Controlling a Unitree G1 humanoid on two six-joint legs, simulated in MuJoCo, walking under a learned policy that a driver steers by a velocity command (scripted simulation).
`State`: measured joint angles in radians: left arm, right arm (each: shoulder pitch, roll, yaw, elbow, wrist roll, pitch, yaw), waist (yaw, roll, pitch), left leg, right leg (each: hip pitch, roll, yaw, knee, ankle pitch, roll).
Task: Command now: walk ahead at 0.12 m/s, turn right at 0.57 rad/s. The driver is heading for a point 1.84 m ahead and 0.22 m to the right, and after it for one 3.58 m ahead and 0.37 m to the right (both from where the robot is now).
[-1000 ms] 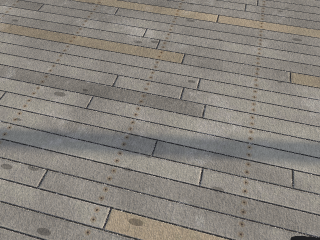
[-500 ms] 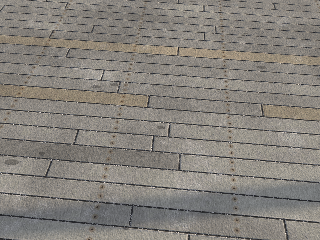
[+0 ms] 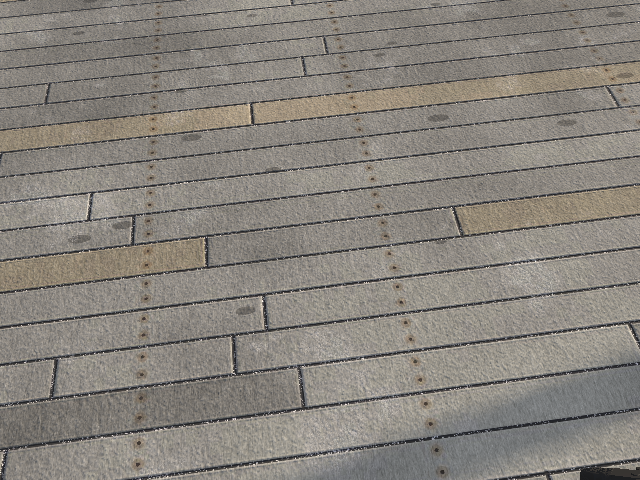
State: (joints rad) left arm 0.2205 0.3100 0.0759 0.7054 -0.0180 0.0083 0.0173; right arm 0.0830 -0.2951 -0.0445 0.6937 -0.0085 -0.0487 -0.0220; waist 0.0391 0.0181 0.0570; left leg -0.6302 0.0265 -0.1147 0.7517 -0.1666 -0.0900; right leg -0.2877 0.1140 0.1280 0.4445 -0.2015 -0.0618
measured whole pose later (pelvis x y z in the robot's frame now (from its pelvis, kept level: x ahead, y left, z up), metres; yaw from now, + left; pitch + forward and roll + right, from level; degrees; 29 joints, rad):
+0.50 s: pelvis +0.07 +0.02 -0.01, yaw -18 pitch +1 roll +1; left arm 0.18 0.30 0.08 0.62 -0.02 0.07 -0.01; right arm 0.13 -0.29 -0.07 0.72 0.01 0.02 -0.03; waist -0.02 0.00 0.06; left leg -0.31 0.08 0.12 0.48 -0.18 -0.03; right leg -0.35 -0.03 -0.02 0.68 -0.32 0.02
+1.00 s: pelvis +0.07 +0.00 +0.00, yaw -23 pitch -1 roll +0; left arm 0.15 0.23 0.03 0.75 0.02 0.00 0.00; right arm 0.17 -0.26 -0.05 0.82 -0.01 0.01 -0.01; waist 0.00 -0.01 0.02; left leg -0.21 0.03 -0.01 0.50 -0.28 -0.03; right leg -0.23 0.05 0.03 0.50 -0.26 -0.03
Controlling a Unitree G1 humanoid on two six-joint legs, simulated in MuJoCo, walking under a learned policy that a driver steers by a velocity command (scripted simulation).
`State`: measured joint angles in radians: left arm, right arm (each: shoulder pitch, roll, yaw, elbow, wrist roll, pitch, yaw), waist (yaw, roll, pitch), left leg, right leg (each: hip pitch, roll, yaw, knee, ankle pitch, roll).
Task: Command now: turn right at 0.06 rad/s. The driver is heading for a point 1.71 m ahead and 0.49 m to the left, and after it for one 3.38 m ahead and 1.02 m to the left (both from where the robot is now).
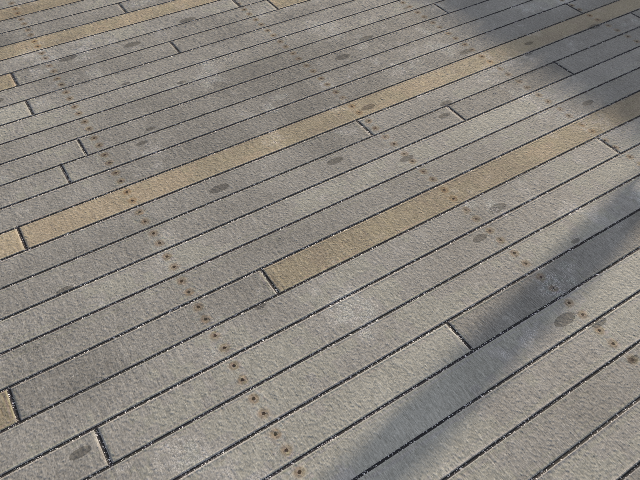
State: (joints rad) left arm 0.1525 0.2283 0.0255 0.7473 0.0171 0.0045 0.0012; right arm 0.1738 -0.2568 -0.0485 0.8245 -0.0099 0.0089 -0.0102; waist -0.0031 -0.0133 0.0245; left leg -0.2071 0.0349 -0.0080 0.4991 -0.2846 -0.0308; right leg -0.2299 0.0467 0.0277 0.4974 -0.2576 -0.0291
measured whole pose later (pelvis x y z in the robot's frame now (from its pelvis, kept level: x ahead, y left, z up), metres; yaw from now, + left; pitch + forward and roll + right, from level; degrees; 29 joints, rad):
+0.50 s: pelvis +0.00 +0.02 +0.00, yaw +0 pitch -2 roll +0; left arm 0.19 0.23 0.05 0.96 0.01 0.02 0.04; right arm 0.17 -0.23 -0.02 0.99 -0.01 -0.01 -0.02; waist 0.00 0.00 0.05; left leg -0.17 0.00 0.00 0.48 -0.27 0.00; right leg -0.19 0.02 0.04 0.48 -0.25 0.00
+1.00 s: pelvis +0.00 +0.02 +0.00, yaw +1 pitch -2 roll +0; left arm 0.20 0.21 0.03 1.10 0.00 0.01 0.04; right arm 0.22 -0.22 -0.01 1.08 0.00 -0.01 -0.03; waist 0.00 0.00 0.04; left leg -0.17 -0.01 0.00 0.47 -0.26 0.01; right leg -0.19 0.00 0.04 0.47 -0.24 0.01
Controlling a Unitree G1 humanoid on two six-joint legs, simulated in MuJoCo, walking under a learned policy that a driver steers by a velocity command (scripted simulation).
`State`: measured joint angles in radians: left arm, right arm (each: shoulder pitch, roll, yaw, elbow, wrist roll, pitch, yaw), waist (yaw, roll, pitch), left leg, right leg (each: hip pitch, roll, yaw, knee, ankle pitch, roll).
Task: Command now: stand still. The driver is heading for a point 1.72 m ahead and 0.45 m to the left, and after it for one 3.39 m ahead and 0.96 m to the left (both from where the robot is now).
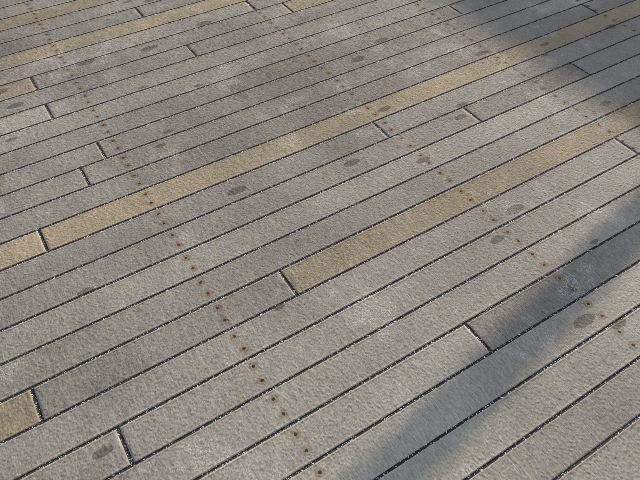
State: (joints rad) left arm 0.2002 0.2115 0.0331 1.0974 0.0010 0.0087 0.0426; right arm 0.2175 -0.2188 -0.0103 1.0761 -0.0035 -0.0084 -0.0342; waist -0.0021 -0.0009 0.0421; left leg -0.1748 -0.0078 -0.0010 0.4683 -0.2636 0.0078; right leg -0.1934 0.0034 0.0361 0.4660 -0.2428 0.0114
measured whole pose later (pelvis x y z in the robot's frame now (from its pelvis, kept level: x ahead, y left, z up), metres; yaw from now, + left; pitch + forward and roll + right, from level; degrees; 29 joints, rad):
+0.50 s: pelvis +0.00 +0.00 +0.00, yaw +0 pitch -1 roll +0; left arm 0.26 0.19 0.02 1.13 -0.01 0.00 0.05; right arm 0.28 -0.20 -0.01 1.09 0.01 -0.01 -0.04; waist 0.00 0.00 0.02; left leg -0.20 -0.02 0.00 0.51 -0.30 0.02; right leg -0.22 0.00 0.04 0.51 -0.31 0.01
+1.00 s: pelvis +0.15 -0.03 +0.00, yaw +0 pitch +2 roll +0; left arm 0.47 0.17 0.00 1.10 0.01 -0.07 0.02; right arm 0.03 -0.24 -0.04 0.91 0.02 -0.07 0.01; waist 0.07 0.03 0.03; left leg -0.59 0.04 0.03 0.67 -0.07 0.02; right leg 0.03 0.03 -0.03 0.26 -0.32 -0.03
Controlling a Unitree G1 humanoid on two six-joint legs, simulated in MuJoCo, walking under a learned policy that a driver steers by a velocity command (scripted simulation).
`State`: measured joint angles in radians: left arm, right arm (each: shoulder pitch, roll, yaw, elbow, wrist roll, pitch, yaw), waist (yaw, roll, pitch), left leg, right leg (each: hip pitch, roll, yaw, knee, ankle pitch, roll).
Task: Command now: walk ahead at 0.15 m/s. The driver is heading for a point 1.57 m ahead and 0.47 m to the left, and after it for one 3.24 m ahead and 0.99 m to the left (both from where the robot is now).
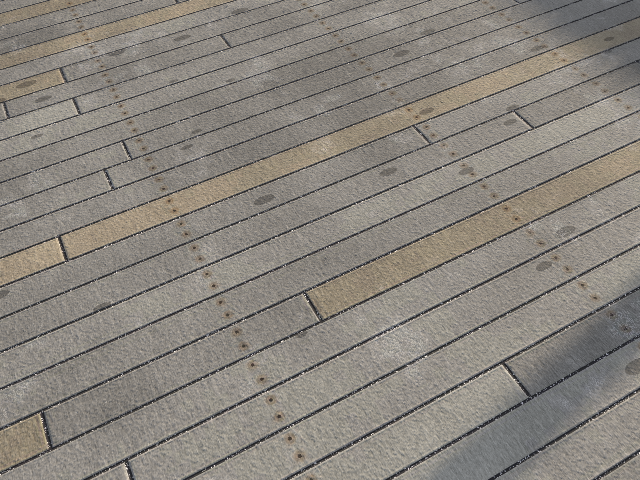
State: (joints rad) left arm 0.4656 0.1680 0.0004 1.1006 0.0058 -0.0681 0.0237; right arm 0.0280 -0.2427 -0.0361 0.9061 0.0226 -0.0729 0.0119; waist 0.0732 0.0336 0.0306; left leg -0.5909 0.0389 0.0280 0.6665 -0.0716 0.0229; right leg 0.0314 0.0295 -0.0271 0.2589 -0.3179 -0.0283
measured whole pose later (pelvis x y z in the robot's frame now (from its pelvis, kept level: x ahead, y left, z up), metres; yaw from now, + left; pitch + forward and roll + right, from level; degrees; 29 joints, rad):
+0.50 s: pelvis +0.11 +0.01 +0.00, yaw -1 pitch +0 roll +1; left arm 0.26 0.20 0.04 1.06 0.01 -0.01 0.05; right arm 0.16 -0.21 -0.02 1.01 -0.01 -0.02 -0.03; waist -0.01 0.02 0.01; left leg -0.30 -0.04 0.05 0.46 -0.16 0.05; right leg -0.24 -0.04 0.01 0.53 -0.28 0.03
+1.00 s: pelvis +0.15 +0.00 +0.00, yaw +0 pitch -1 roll +0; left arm 0.26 0.17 0.04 1.09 0.00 -0.02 0.04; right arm 0.15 -0.21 -0.03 1.07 0.01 0.00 -0.03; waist 0.00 0.00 0.04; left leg -0.24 -0.01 0.02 0.50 -0.24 0.02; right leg -0.14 -0.01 -0.02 0.48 -0.32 0.00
